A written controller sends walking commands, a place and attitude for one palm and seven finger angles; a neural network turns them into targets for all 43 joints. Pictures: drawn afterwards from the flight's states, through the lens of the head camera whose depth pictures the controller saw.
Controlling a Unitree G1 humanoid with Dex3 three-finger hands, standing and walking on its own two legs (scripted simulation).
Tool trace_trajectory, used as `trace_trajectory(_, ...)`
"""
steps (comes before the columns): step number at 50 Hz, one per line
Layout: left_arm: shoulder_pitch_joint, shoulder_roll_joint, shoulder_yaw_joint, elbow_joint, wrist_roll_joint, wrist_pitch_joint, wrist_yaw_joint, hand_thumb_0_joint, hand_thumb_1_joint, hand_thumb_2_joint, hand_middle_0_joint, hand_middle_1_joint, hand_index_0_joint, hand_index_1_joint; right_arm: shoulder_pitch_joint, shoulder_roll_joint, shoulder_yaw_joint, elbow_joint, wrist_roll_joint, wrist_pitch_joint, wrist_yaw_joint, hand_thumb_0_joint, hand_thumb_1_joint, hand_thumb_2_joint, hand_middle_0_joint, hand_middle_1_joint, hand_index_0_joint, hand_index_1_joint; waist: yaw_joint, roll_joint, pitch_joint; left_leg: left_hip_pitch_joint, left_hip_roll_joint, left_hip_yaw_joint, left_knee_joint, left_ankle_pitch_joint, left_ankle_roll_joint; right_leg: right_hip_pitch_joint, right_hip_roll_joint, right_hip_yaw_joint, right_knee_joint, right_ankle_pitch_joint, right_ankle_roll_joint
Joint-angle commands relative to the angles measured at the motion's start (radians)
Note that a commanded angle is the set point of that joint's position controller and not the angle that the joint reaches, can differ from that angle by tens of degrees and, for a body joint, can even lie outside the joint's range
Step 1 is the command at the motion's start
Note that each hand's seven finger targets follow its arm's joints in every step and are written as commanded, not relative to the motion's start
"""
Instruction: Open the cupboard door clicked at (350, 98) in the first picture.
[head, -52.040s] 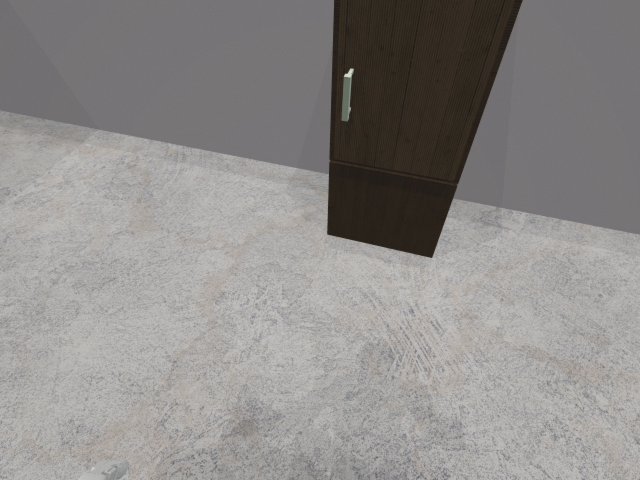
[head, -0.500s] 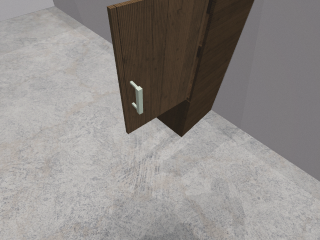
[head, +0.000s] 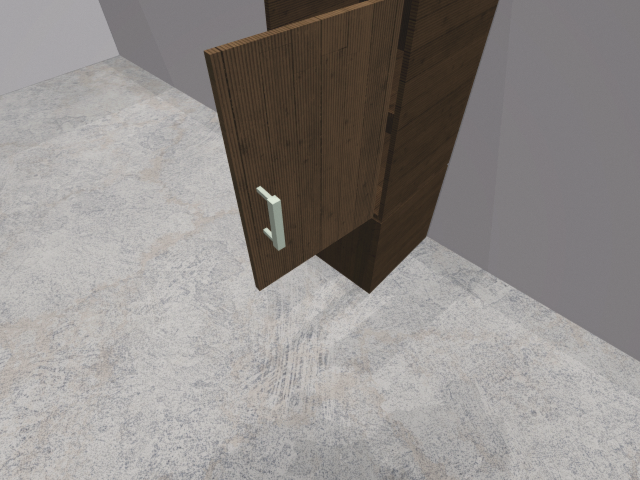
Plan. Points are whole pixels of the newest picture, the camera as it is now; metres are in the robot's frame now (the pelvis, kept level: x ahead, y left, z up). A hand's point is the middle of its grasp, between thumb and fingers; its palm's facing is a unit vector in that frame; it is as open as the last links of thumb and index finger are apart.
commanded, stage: let the arm hang, fingers relaxed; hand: left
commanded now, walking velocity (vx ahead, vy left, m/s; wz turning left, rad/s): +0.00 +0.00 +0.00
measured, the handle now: (270, 218) +0.61 +0.13 -0.09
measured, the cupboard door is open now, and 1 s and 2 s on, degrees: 83 83 83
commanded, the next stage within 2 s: look to check the result in 0.14 s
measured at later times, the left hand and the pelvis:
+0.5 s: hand out of the picture +0.09 +0.23 -0.16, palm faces -0.03 -0.94 -0.33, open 7.3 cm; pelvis +0.02 -0.01 +0.00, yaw +0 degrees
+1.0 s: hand out of the picture +0.12 +0.22 -0.16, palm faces -0.03 -0.95 -0.32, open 7.3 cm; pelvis +0.04 -0.01 +0.00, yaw -1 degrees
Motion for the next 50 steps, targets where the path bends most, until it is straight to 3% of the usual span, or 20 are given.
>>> trace_trajectory(1, 0.005, 0.192, 0.034, -0.033, -0.003, -0.018, 0.007, 0.000, 0.900, 0.900, -0.200, -0.300, -0.200, -0.300, -0.012, -0.174, -0.025, -0.043, -0.003, -0.019, -0.011, 0.000, -0.900, -0.900, 0.200, 0.300, 0.200, 0.300, 0.011, 0.004, -0.035, 0.054, 0.101, -0.109, -0.079, 0.047, 0.026, -0.033, -0.117, 0.115, -0.113, 0.028, -0.034)
trace_trajectory(10, -0.029, 0.220, 0.033, -0.033, -0.006, -0.025, 0.007, 0.000, 0.900, 0.900, -0.200, -0.300, -0.200, -0.300, -0.043, -0.212, -0.022, -0.045, 0.000, -0.023, -0.013, 0.000, -0.900, -0.900, 0.200, 0.300, 0.200, 0.300, 0.008, -0.003, -0.072, 0.101, 0.109, -0.099, -0.079, 0.133, 0.022, 0.016, -0.129, 0.117, -0.130, 0.139, -0.030)
trace_trajectory(23, -0.026, 0.241, 0.028, -0.020, -0.008, -0.023, 0.007, 0.000, 0.900, 0.900, -0.200, -0.300, -0.200, -0.300, -0.063, -0.239, -0.019, -0.043, 0.005, -0.017, -0.013, 0.000, -0.900, -0.900, 0.200, 0.300, 0.200, 0.300, 0.010, -0.007, -0.065, 0.134, 0.111, -0.093, -0.087, 0.123, 0.020, 0.015, -0.127, 0.121, -0.158, 0.129, -0.027)
trace_trajectory(32, -0.024, 0.241, 0.028, -0.016, -0.009, -0.026, 0.011, 0.000, 0.900, 0.900, -0.200, -0.300, -0.200, -0.300, -0.059, -0.236, -0.019, -0.040, 0.005, -0.020, -0.017, 0.000, -0.900, -0.900, 0.200, 0.300, 0.200, 0.300, 0.006, -0.022, -0.094, 0.158, 0.118, -0.086, -0.083, 0.189, 0.019, 0.049, -0.131, 0.116, -0.143, 0.239, -0.025)
trace_trajectory(50, -0.015, 0.232, 0.028, -0.025, -0.009, -0.026, 0.013, 0.000, 0.900, 0.900, -0.200, -0.300, -0.200, -0.300, -0.053, -0.228, -0.019, -0.044, 0.004, -0.022, -0.018, 0.000, -0.900, -0.900, 0.200, 0.300, 0.200, 0.300, 0.007, -0.020, -0.078, 0.161, 0.117, -0.078, -0.084, 0.193, 0.016, 0.054, -0.131, 0.117, -0.148, 0.262, -0.024)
